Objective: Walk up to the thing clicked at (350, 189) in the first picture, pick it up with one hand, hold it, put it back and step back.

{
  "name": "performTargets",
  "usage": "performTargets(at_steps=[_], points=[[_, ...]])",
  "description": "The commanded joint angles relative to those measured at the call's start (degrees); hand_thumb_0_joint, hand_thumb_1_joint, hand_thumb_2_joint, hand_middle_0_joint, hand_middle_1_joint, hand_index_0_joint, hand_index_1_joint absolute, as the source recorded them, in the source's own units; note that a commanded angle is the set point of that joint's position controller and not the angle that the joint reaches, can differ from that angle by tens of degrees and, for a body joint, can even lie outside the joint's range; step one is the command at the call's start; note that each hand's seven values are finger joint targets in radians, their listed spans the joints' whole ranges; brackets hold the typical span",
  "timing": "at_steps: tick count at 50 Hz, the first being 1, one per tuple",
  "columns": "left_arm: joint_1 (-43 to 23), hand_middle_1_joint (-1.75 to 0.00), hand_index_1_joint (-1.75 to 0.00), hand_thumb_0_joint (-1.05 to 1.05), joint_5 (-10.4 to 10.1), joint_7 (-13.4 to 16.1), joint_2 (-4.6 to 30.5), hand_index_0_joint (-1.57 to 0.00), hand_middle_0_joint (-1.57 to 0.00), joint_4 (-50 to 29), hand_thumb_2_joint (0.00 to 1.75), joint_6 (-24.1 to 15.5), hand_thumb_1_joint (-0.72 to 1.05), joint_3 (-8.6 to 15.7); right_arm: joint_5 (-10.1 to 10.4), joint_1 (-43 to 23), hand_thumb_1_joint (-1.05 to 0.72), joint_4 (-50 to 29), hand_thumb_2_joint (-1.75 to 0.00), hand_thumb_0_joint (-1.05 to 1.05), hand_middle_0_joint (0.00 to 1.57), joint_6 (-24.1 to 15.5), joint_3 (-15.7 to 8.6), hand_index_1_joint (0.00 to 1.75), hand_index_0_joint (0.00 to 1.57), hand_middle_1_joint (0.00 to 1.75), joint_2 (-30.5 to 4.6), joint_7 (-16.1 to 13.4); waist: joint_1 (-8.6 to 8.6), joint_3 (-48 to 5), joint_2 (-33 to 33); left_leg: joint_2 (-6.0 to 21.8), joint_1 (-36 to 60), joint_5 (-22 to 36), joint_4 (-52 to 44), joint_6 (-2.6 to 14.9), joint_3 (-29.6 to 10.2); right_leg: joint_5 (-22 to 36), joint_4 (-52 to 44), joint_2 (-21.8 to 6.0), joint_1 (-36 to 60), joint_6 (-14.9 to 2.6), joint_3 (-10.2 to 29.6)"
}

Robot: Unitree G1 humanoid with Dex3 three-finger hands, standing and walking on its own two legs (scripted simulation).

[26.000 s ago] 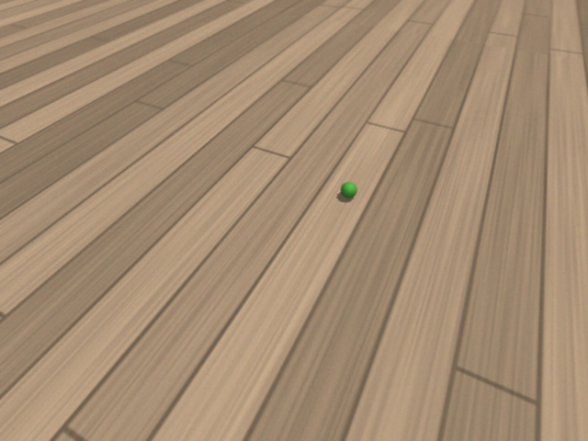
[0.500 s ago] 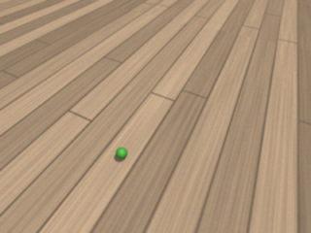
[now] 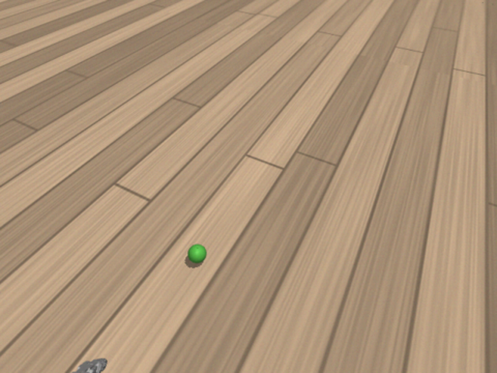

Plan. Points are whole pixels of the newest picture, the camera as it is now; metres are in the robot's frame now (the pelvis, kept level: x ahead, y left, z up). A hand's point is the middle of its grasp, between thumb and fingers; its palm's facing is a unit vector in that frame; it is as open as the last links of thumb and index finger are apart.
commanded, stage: walk up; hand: left
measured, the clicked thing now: (197, 253) +0.75 +0.22 -0.73
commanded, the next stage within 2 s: stand in 0.14 s
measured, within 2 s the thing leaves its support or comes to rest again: neither
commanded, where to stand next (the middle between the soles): +0.36 -0.02 m, yaw +1 degrees
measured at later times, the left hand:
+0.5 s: hand out of the picture +0.05 +0.26 -0.15, palm faces -0.02 -0.94 -0.34, open 7.4 cm
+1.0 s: hand out of the picture +0.07 +0.24 -0.15, palm faces -0.06 -0.94 -0.34, open 7.4 cm
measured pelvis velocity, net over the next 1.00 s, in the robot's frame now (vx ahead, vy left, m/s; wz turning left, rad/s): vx -0.01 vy -0.01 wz -0.01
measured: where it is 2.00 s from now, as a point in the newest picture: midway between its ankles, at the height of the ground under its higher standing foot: outside the picture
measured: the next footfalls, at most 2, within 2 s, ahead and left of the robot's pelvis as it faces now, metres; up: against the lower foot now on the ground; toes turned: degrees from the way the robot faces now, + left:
left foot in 1.46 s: +0.17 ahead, +0.17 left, +0.00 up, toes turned +5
right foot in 2.00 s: +0.37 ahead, -0.07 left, +0.00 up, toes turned -4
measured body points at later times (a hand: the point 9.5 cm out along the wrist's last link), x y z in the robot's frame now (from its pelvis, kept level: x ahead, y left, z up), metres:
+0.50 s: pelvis -0.02 +0.00 +0.01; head -0.01 +0.00 +0.46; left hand +0.05 +0.31 -0.12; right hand +0.07 -0.29 -0.12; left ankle -0.01 +0.14 -0.74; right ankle +0.00 -0.12 -0.74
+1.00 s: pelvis -0.01 -0.01 +0.01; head +0.00 -0.01 +0.46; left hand +0.07 +0.29 -0.12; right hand +0.05 -0.31 -0.13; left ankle -0.01 +0.14 -0.74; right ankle +0.00 -0.12 -0.74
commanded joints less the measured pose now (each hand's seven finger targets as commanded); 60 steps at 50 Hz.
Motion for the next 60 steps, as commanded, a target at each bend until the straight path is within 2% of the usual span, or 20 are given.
performTargets(at_steps=[1,6,7,11,16,21,22,24,26,30,31,39,41,49,54,56,57,58,59,60], points=[[-1.6,-0.30,-0.30,0.00,-0.2,1.0,11.7,-0.20,-0.20,-2.7,0.90,-0.9,0.90,2.7,0.1,-2.8,-0.90,-2.7,-0.90,0.00,0.20,-1.0,-2.7,0.30,0.20,0.30,-12.4,-1.1,1.09,-8.4,2.8,5.5,-0.8,19.7,-4.2,2.91,-3.2,16.9,-3.4,-6.1,7.6,-2.20,4.5],[-2.6,-0.30,-0.30,0.00,0.0,0.8,11.8,-0.20,-0.20,-1.8,0.90,-0.8,0.90,2.6,-0.1,-3.8,-0.90,-2.1,-0.90,0.00,0.20,-0.7,-2.6,0.30,0.20,0.30,-11.8,-0.9,0.64,-7.3,1.7,5.4,-0.1,16.8,-5.5,2.59,-3.0,14.8,-5.1,-6.3,6.1,-1.98,5.0],[-2.3,-0.30,-0.30,0.00,0.0,0.7,10.7,-0.20,-0.20,-0.6,0.90,-0.8,0.90,1.3,0.3,-4.0,-0.90,-2.2,-0.90,0.00,0.20,-1.0,-2.5,0.30,0.20,0.30,-12.6,-0.8,0.23,-7.8,3.2,6.4,2.1,18.4,-7.8,2.42,-4.1,16.1,-5.8,-6.6,6.4,-2.23,5.4],[-1.6,-0.30,-0.30,0.00,0.1,0.6,11.2,-0.20,-0.20,0.5,0.90,-0.9,0.90,1.0,0.3,-4.5,-0.90,-1.5,-0.90,0.00,0.20,-1.2,-2.6,0.30,0.20,0.30,-13.0,-0.8,0.43,-7.3,3.2,6.5,3.1,20.1,-8.8,2.19,-4.1,16.6,-7.0,-6.3,7.2,-1.56,4.9],[-0.6,-0.30,-0.30,0.00,0.3,0.4,11.5,-0.20,-0.20,1.8,0.90,-0.7,0.90,0.4,0.3,-4.8,-0.90,-0.9,-0.90,0.00,0.20,-1.0,-2.4,0.30,0.20,0.30,-13.1,-0.5,0.53,-4.0,2.8,6.4,1.8,11.3,-12.0,2.12,-4.5,8.9,-9.4,-5.9,5.0,-1.14,5.1],[0.1,-0.30,-0.30,0.00,0.4,0.4,12.3,-0.20,-0.20,2.4,0.90,-1.1,0.90,0.1,0.2,-3.6,-0.90,-0.5,-0.90,0.00,0.20,-0.7,-2.3,0.30,0.20,0.30,-12.8,-0.2,0.10,-4.0,1.0,5.9,2.6,7.6,-12.3,2.23,-3.9,6.2,-10.9,-6.5,3.4,-1.10,6.0],[0.1,-0.30,-0.30,0.00,0.4,0.5,12.4,-0.20,-0.20,2.5,0.90,-1.0,0.90,0.1,0.1,-3.5,-0.90,-0.3,-0.90,0.00,0.20,-0.7,-2.2,0.30,0.20,0.30,-12.6,-0.1,0.30,-2.7,0.8,5.5,1.1,5.9,-12.7,2.01,-4.0,3.5,-11.4,-6.3,3.0,-1.06,6.0],[0.5,-0.30,-0.30,0.00,0.4,0.4,12.2,-0.20,-0.20,2.4,0.90,-1.2,0.90,-0.2,0.2,-3.5,-0.90,-0.1,-0.90,0.00,0.20,-0.6,-2.3,0.30,0.20,0.30,-12.9,0.0,0.28,-3.6,0.8,5.6,1.6,6.1,-12.0,2.40,-3.9,4.0,-11.8,-6.6,3.2,-1.11,6.4],[1.2,-0.30,-0.30,0.00,0.6,0.5,12.2,-0.20,-0.20,2.6,0.90,-1.1,0.90,-0.2,0.2,-3.4,-0.90,-0.1,-0.90,0.00,0.20,-0.6,-2.3,0.30,0.20,0.30,-13.0,0.1,0.34,-3.1,1.0,5.4,1.6,4.9,-12.0,2.25,-4.0,1.7,-11.9,-6.3,1.9,-0.99,6.3],[1.4,-0.30,-0.30,0.00,0.4,0.5,12.7,-0.20,-0.20,2.4,0.90,-1.1,0.90,-0.3,0.0,-2.7,-0.90,0.1,-0.90,0.00,0.20,-0.6,-2.2,0.30,0.20,0.30,-12.9,0.1,0.41,-4.1,1.2,5.6,1.5,5.7,-12.0,2.28,-3.8,2.9,-11.3,-6.6,2.3,-1.36,6.5],[2.1,-0.30,-0.30,0.00,0.4,0.4,12.6,-0.20,-0.20,2.6,0.90,-1.1,0.90,-0.4,0.2,-2.3,-0.90,0.4,-0.90,0.00,0.20,-0.5,-2.1,0.30,0.20,0.30,-12.6,0.1,0.60,-3.2,0.9,5.5,1.0,4.3,-12.3,2.20,-4.1,1.2,-11.8,-6.4,1.7,-1.24,6.6],[2.4,-0.30,-0.30,0.00,0.4,0.6,13.0,-0.20,-0.20,2.1,0.90,-1.2,0.90,-0.5,0.1,-0.9,-0.90,0.5,-0.90,0.00,0.20,-0.4,-2.0,0.30,0.20,0.30,-12.8,0.1,0.38,-3.8,0.1,5.5,0.7,7.1,-11.3,2.08,-3.7,3.3,-11.2,-6.5,2.4,-1.59,6.8],[2.4,-0.30,-0.30,0.00,0.3,0.6,13.1,-0.20,-0.20,2.1,0.90,-1.1,0.90,-0.6,0.1,-0.6,-0.90,0.8,-0.90,0.00,0.20,-0.3,-1.8,0.30,0.20,0.30,-12.5,0.1,0.48,-3.1,0.3,5.3,0.2,5.7,-11.0,2.05,-3.6,1.6,-11.8,-6.7,1.9,-1.54,7.2],[2.1,-0.30,-0.30,0.00,0.1,0.7,13.0,-0.20,-0.20,1.9,0.90,-1.3,0.90,-0.5,0.3,-0.4,-0.90,0.6,-0.90,0.00,0.20,-0.5,-1.6,0.30,0.20,0.30,-13.1,-0.3,0.29,-6.7,1.0,6.2,2.5,14.2,-9.9,1.80,-3.2,15.6,-9.0,-6.9,6.0,-1.66,6.2],[2.1,-0.30,-0.30,0.00,0.0,0.7,12.6,-0.20,-0.20,2.2,0.90,-1.1,0.90,-0.6,0.4,-0.9,-0.90,0.7,-0.90,0.00,0.20,-0.4,-1.4,0.30,0.20,0.30,-13.3,-0.4,0.41,-5.2,1.4,6.3,2.7,13.9,-10.4,1.57,-3.2,14.7,-9.5,-6.6,5.1,-1.56,5.9],[1.8,-0.30,-0.30,0.00,0.1,0.8,12.7,-0.20,-0.20,2.0,0.90,-0.9,0.90,-0.6,0.3,-0.5,-0.90,0.7,-0.90,0.00,0.20,-0.4,-1.4,0.30,0.20,0.30,-13.4,-0.4,0.28,-4.4,1.3,6.3,2.3,12.4,-10.8,1.40,-3.2,12.3,-10.0,-6.3,4.1,-1.59,5.9],[5.8,-0.30,-0.30,0.00,0.8,-0.4,16.1,-0.20,-0.20,-0.1,0.90,-1.3,0.90,3.3,-0.5,2.6,-0.90,-2.0,-0.90,0.00,0.20,-0.8,-4.1,0.30,0.20,0.30,-16.5,0.8,1.06,-8.7,0.0,2.7,-1.0,-13.5,-4.3,5.38,-1.7,-15.4,-7.8,-3.1,9.1,-3.83,5.3],[9.8,-0.30,-0.30,0.00,1.6,-0.7,17.2,-0.20,-0.20,0.6,0.90,-1.4,0.90,4.1,-1.0,1.9,-0.90,-2.8,-0.90,0.00,0.20,-0.6,-4.4,0.30,0.20,0.30,-16.4,1.4,3.16,-5.6,-1.0,1.8,-11.7,-22.5,0.2,5.49,-0.7,-27.0,-10.2,-6.5,12.1,-6.02,11.1],[12.4,-0.30,-0.30,0.00,2.1,-0.7,19.0,-0.20,-0.20,1.1,0.90,-1.6,0.90,5.1,-1.2,-0.5,-0.90,-4.0,-0.90,0.00,0.20,-0.2,-4.4,0.30,0.20,0.30,-15.5,1.6,4.86,-1.4,-6.3,-1.3,-21.5,-20.8,10.0,4.13,3.9,-35.6,-16.9,-12.4,14.5,-8.56,19.7],[12.8,-0.30,-0.30,0.00,2.3,-0.6,20.5,-0.20,-0.20,-0.1,0.90,-2.0,0.90,6.1,-1.8,-2.4,-0.90,-5.6,-0.90,0.00,0.20,0.0,-4.5,0.30,0.20,0.30,-15.1,1.7,5.97,1.8,-8.0,0.2,-27.8,-15.8,19.6,3.55,1.3,-37.0,-21.4,-19.6,13.2,-11.76,26.7]])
